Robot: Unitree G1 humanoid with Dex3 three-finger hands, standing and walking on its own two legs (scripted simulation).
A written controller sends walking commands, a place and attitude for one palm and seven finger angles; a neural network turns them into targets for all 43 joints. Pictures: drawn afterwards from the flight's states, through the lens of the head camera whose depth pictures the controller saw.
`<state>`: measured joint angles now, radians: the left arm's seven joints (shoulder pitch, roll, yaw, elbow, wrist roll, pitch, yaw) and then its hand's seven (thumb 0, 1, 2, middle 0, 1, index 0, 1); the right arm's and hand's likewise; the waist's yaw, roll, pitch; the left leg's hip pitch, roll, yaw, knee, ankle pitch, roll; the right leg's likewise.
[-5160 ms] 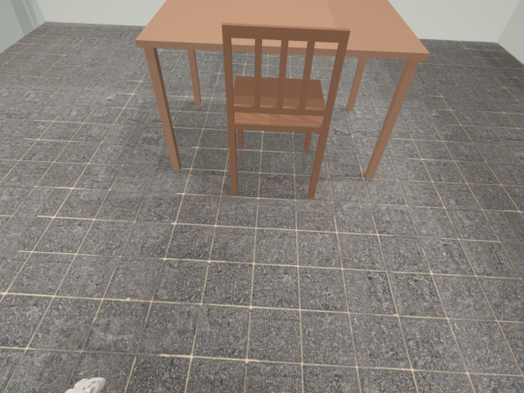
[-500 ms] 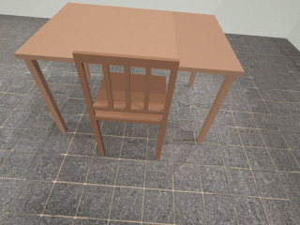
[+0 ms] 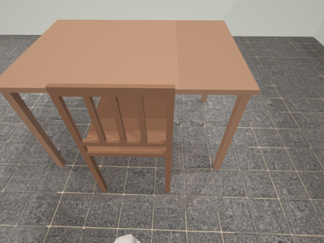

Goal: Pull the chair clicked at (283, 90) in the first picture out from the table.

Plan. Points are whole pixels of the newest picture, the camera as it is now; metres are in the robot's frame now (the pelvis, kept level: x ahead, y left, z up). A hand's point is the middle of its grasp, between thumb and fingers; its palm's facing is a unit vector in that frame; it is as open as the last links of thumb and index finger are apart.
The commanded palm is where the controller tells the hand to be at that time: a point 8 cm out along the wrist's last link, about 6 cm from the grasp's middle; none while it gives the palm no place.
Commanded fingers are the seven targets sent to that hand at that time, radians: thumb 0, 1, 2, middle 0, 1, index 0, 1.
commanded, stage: take the last steps up to it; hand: left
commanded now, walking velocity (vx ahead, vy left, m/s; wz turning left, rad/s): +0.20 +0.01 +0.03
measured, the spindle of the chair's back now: (119, 121) +0.58 +0.20 -0.11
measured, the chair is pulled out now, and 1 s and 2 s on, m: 0.00 0.00 0.00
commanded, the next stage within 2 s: come to a stop and stand still in 0.12 s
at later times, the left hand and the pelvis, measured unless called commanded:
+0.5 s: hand out of the picture +0.14 +0.21 -0.19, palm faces +0.02 -0.98 -0.19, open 7.3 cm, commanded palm none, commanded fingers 0.00 0.90 0.90 -0.20 -0.30 -0.20 -0.30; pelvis +0.11 +0.03 +0.00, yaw -1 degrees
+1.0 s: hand out of the picture +0.12 +0.18 -0.16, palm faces +0.05 -0.97 -0.26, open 7.3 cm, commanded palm none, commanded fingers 0.00 0.90 0.90 -0.20 -0.30 -0.20 -0.30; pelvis +0.07 -0.01 +0.00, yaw -1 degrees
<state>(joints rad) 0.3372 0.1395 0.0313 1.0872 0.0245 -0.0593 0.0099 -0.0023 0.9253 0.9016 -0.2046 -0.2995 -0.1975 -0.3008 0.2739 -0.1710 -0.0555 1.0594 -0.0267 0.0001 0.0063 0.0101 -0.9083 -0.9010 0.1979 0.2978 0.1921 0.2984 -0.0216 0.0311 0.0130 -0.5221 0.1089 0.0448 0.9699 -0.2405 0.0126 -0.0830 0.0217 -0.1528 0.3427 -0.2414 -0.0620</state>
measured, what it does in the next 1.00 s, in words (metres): steps on the spot: left foot, then right foot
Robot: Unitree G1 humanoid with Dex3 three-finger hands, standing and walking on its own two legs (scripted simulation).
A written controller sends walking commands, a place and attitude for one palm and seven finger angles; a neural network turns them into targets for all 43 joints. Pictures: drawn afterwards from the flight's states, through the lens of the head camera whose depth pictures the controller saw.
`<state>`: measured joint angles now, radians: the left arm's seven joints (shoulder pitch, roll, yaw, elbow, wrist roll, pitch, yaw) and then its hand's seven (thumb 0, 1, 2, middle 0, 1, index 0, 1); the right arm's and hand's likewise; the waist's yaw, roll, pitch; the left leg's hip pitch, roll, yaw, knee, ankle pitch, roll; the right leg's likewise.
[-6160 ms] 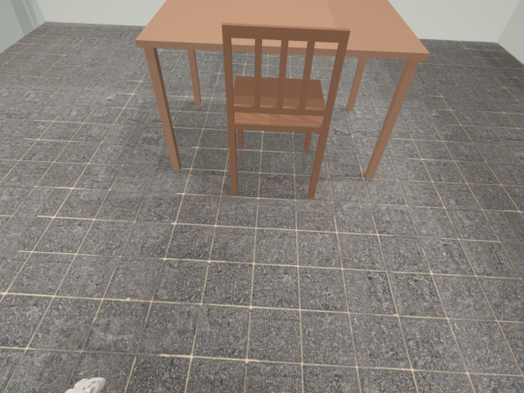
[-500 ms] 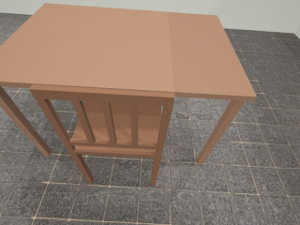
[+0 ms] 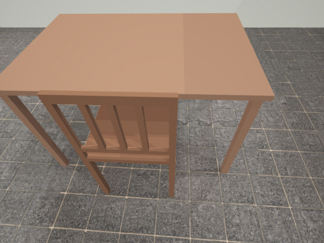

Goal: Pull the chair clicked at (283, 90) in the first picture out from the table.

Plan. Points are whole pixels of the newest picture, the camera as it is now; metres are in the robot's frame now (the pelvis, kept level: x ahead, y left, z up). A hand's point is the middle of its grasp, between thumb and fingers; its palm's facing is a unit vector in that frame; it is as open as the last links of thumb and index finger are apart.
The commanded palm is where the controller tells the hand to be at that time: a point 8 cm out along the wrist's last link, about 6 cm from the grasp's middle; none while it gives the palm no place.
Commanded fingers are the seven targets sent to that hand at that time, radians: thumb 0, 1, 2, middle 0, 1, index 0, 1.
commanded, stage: come to a stop and stand still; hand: left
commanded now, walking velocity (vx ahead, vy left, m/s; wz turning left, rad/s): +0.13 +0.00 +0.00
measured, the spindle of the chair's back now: (118, 128) +0.51 +0.22 -0.10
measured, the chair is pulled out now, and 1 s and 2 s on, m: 0.00 0.00 0.00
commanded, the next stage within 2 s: look again from close up in 0.34 s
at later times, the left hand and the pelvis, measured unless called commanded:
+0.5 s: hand out of the picture +0.00 +0.18 -0.18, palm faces -0.02 -0.98 -0.21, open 7.3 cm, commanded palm none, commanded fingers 0.00 0.90 0.90 -0.20 -0.30 -0.20 -0.30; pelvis +0.00 +0.01 -0.01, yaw +0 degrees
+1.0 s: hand out of the picture +0.02 +0.21 -0.19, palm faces +0.05 -0.98 -0.19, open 7.3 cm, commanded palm none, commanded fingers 0.00 0.90 0.90 -0.20 -0.30 -0.20 -0.30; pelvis +0.02 +0.03 -0.01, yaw +0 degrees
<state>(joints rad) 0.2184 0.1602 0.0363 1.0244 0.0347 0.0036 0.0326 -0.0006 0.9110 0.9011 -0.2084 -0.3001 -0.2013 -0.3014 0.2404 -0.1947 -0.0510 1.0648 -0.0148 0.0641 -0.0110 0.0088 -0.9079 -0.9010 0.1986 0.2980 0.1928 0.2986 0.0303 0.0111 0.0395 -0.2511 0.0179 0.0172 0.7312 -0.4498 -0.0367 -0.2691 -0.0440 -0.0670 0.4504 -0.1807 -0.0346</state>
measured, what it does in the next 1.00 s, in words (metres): steps on the spot: left foot, then right foot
